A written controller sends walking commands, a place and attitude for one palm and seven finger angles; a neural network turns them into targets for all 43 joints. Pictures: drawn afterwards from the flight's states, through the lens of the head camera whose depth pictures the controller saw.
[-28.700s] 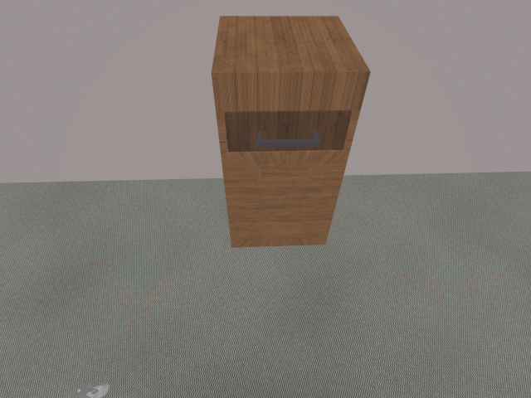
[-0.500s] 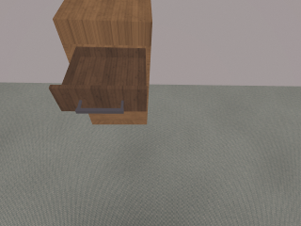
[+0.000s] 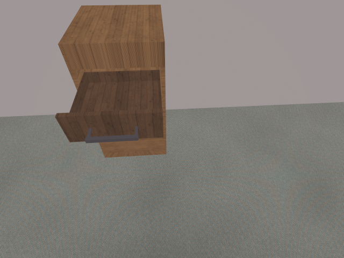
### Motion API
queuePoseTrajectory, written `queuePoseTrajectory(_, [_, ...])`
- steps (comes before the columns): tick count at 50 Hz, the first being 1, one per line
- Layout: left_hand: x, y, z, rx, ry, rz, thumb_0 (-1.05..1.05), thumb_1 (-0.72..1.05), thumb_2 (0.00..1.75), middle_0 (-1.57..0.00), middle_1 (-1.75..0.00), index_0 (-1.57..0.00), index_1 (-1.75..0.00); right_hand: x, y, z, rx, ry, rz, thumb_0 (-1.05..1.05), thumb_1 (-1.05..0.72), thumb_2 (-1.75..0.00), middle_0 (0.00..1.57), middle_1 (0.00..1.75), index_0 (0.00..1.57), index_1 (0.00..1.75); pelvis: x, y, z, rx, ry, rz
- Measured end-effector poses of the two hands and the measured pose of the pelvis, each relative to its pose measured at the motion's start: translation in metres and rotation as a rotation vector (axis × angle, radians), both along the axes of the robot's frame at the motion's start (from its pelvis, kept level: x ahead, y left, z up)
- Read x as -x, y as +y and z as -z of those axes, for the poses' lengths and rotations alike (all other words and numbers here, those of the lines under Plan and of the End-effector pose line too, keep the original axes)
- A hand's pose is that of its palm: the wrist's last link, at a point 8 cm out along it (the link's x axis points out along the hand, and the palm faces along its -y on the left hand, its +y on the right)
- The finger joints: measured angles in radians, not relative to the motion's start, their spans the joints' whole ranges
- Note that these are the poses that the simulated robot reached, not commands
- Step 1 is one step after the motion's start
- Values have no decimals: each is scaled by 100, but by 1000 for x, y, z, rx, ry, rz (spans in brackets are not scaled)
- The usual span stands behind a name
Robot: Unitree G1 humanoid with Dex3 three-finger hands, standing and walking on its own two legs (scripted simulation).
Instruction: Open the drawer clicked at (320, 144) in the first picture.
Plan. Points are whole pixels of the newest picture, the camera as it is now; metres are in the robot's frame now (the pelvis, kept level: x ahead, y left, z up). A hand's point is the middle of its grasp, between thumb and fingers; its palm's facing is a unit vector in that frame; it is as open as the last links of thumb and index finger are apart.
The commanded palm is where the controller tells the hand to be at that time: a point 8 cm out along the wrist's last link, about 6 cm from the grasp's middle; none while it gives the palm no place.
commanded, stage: let the arm hang, fingers relaxed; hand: left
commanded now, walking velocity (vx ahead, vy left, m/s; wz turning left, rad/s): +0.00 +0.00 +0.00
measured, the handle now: (112, 134) +0.56 +0.26 -0.14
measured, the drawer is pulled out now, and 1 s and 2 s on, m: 0.30 0.30 0.30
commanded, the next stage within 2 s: look to check the result in 0.10 s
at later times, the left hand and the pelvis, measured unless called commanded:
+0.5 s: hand out of the picture -0.02 +0.15 -0.18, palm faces +0.05 -0.98 -0.19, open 7.4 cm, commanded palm none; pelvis +0.00 -0.01 +0.00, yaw +0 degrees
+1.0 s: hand out of the picture +0.01 +0.14 -0.17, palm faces +0.05 -0.98 -0.20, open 7.4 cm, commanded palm none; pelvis +0.01 -0.03 +0.00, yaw +0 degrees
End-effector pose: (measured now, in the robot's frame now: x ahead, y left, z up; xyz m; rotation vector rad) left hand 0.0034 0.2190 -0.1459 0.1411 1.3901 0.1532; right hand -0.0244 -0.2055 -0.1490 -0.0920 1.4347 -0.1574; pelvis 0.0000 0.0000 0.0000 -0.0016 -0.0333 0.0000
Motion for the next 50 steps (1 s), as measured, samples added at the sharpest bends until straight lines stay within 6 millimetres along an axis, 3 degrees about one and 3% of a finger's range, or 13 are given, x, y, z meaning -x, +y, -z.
queuePoseTrajectory(19, [26, -15, 0, 10, 74, -35, 0, 91, 90, -20, -30, -20, -30, 2, -6, 1, -3, 22, 8, 0, -91, -90, 20, 30, 20, 30, -3, -8, 0, -1, 5, -1])
queuePoseTrajectory(50, [0, -30, -3, -8, 27, -29, 0, 91, 90, -20, -30, -20, -30, -16, -26, 4, -6, 9, 4, 0, -91, -90, 20, 30, 20, 30, -12, -27, 0, -5, 8, -1])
